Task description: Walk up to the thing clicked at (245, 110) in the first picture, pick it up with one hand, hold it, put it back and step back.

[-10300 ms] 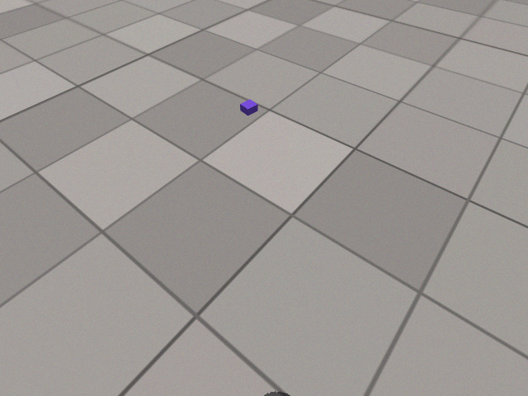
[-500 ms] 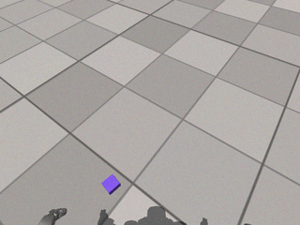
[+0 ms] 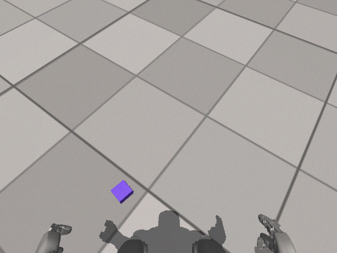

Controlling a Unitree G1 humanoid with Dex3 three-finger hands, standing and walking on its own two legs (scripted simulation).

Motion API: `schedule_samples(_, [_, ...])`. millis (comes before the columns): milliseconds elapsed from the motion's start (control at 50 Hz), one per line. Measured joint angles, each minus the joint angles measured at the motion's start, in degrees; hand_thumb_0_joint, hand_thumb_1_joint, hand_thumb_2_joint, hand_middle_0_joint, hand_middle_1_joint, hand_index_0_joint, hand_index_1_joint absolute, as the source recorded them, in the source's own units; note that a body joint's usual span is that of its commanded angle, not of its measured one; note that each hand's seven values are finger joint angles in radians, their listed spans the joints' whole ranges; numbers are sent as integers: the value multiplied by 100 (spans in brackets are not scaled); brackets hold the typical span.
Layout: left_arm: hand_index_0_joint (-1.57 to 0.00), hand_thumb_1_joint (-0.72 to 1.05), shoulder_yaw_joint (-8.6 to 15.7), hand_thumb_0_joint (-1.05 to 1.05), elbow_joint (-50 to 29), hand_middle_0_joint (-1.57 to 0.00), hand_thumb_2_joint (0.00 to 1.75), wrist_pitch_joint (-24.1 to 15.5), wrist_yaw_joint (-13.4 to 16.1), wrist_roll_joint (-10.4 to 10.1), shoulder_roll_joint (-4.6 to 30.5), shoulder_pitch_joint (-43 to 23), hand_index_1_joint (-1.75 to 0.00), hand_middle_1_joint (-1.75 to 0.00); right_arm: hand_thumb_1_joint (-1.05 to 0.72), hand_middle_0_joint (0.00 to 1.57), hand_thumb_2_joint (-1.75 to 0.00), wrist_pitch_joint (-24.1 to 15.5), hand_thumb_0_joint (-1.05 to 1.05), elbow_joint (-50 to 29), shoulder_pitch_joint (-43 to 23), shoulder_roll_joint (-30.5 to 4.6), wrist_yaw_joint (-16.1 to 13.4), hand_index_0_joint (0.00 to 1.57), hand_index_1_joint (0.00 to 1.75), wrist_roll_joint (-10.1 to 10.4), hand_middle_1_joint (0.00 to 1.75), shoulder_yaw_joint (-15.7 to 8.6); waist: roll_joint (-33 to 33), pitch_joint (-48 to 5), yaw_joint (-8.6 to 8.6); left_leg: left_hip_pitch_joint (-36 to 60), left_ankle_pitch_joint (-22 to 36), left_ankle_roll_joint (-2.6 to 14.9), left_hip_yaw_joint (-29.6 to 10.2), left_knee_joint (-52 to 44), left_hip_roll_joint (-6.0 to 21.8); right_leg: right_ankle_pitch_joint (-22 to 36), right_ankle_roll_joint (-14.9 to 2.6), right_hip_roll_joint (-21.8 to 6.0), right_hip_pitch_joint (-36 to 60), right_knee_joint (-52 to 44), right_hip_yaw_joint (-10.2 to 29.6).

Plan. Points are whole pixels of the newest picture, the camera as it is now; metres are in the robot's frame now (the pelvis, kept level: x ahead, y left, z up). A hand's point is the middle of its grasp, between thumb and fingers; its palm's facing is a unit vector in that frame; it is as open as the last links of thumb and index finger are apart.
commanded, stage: rise first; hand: left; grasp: from above
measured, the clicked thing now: (122, 191) +0.44 +0.25 -0.68
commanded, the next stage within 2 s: none
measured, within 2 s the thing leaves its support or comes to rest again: neither
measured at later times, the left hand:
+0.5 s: hand (87, 231) +0.21 +0.27 -0.30, palm faces -0.27 -0.44 -0.85, open 13.8 cm
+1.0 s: hand (104, 207) +0.32 +0.27 -0.46, palm faces -0.27 -0.29 -0.92, open 12.8 cm
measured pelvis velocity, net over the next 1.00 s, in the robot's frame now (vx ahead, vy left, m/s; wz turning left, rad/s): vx -0.09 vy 0.00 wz -0.05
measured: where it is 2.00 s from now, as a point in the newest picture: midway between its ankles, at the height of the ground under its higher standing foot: outside the picture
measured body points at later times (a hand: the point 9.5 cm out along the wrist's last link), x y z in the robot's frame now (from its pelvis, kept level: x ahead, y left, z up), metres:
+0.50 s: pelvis -0.04 -0.01 -0.14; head +0.11 +0.00 +0.28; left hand +0.22 +0.29 -0.25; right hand +0.14 -0.26 -0.26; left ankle +0.00 +0.12 -0.68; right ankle +0.01 -0.13 -0.68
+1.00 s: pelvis -0.09 +0.00 -0.31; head +0.11 +0.02 +0.09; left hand +0.33 +0.28 -0.41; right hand -0.03 -0.26 -0.44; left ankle +0.00 +0.12 -0.68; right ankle +0.01 -0.13 -0.68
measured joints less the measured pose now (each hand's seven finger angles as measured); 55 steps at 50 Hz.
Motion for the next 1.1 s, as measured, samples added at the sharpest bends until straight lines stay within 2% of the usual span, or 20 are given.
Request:
schedule_samples(140, [-19, -43, -123, 0, -624, -20, 89, 413, 291, 155, -62, 256, -92, -91, -86, 21, -89, -58, 1, -138, -164, 81, -110, 20, 30, -34, 30, 41, 34, -127, -4, -600, -230, 11, -68, 580, 10, -209, 8, -3, -554, 517, -43])
schedule_samples(200, [-18, -43, -193, 0, -626, -19, 88, 514, 413, 291, -46, 191, -93, -92, -85, 21, -88, -97, 1, -155, -214, 99, -167, 20, 30, -37, 30, 84, 50, -206, -11, -908, -314, 9, -102, 836, 4, -297, 3, -15, -846, 765, -65])
schedule_samples(360, [-15, -43, -237, 0, 570, -16, 90, 448, 1099, 1135, 70, -1020, -96, -96, -84, 21, -88, -241, 1, 37, -482, -15, -159, 20, 30, -101, 30, 137, 17, -576, -15, -2537, -690, -22, -152, 2168, -30, -716, -32, -77, -2496, 2160, -45])
schedule_samples(480, [-13, -47, -323, 0, 1371, -14, 95, 441, 1842, 1850, 52, -2146, -98, -98, -86, 21, -89, -236, 1, 463, -798, -109, -46, 20, 30, -178, 30, 109, 14, -765, -66, -3949, -934, -55, -191, 3332, -12, -955, -80, -75, -3933, 3340, -18])
schedule_samples(540, [-13, -49, -301, 0, 1827, -13, 97, 510, 2192, 2112, 72, -2761, -100, -100, -88, 21, -89, -238, 1, 667, -913, -116, 35, 20, 30, -250, 30, 111, 20, -807, -111, -4599, -991, -78, -228, 3843, 16, -992, -120, -50, -4595, 3842, -24])
schedule_samples(600, [-13, -50, -273, 0, 2304, -13, 98, 571, 2426, 2284, 183, -3373, -102, -102, -89, 21, -89, -268, 1, 821, -977, -100, 122, 20, 30, -339, 30, 129, 33, -791, -181, -5180, -1019, -97, -280, 4315, 45, -996, -149, -23, -5179, 4293, -46])
schedule_samples(700, [-16, -47, -211, 0, 3030, -16, 96, 606, 2552, 2478, 507, -4226, -100, -101, -90, 21, -90, -352, 1, 1024, -966, -24, 309, 20, 30, -507, 30, 147, 49, -724, -349, -6005, -1039, -119, -374, 5050, 75, -971, -182, 7, -6000, 4976, -91])
schedule_samples(860, [-25, -38, -67, 0, 3754, -25, 89, 417, 2442, 2684, 903, -4998, -92, -92, -90, 21, -90, -505, 1, 1309, -813, 45, 648, 20, 30, -647, 30, 154, 145, -546, -642, -7025, -1046, -60, -446, 6043, 61, -901, -144, 4, -6975, 5861, -94])
schedule_samples(940, [-28, -35, 160, 0, 4085, -28, 87, 327, 2485, 2780, 1029, -5298, -90, -90, -90, 21, -90, -601, 1, 1410, -710, 24, 777, 20, 30, -698, 30, 207, 195, -452, -792, -7405, -1048, 4, -436, 6420, 37, -886, -84, -12, -7328, 6198, -57])
schedule_samples(1100, [-30, -33, 596, 0, 4827, -29, 85, 432, 2617, 2719, 1371, -6083, -88, -89, -90, 21, -90, -831, 1, 1558, -523, -42, 1032, 20, 30, -794, 30, 285, 213, -285, -1056, -7938, -1058, 98, -421, 6925, -9, -894, 9, -44, -7799, 6648, -6])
